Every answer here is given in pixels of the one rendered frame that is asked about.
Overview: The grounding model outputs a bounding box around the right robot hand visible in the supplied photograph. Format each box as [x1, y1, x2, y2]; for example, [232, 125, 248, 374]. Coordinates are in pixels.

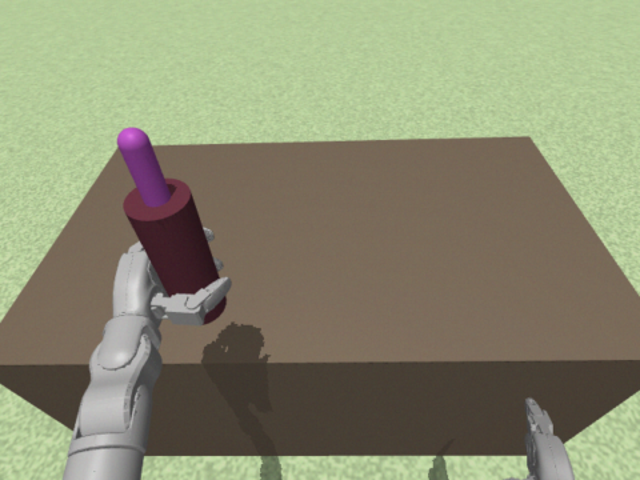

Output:
[504, 398, 575, 480]

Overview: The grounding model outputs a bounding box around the left robot arm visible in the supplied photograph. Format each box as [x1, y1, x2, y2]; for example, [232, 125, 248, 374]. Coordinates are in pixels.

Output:
[62, 315, 162, 480]

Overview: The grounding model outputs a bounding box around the left robot hand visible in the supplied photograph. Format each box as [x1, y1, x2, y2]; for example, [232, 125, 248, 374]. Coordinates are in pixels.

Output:
[113, 227, 232, 328]

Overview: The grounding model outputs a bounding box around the bottle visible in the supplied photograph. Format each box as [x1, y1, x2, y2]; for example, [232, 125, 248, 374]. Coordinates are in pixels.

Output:
[117, 127, 226, 325]

